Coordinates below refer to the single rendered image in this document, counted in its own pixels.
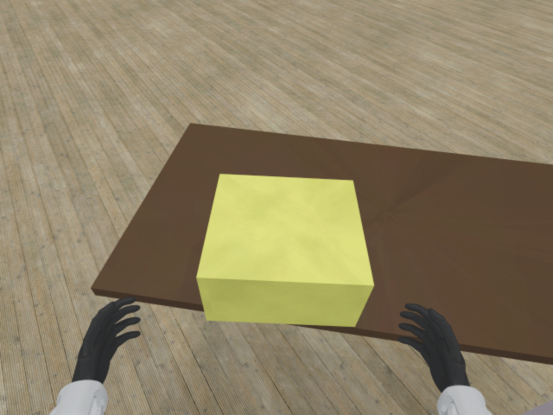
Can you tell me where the carton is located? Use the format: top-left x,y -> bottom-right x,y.
196,174 -> 374,327

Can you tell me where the right robot hand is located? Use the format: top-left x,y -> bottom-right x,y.
398,303 -> 470,393

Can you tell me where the table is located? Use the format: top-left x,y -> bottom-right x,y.
91,123 -> 553,415

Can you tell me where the robot right forearm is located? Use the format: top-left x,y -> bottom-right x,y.
436,385 -> 492,415

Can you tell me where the robot left forearm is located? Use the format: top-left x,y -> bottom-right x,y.
49,380 -> 108,415

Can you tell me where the left robot hand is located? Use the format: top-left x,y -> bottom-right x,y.
72,297 -> 141,385

